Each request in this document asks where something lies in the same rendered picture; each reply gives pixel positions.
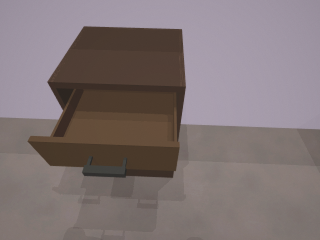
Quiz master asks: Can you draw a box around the cabinet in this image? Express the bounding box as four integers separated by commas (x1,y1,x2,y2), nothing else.
47,26,186,178

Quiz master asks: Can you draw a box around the drawer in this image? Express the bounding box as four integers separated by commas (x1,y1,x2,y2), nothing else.
28,89,180,171

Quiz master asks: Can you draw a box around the handle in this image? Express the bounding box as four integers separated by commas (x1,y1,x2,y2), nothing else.
82,156,127,178

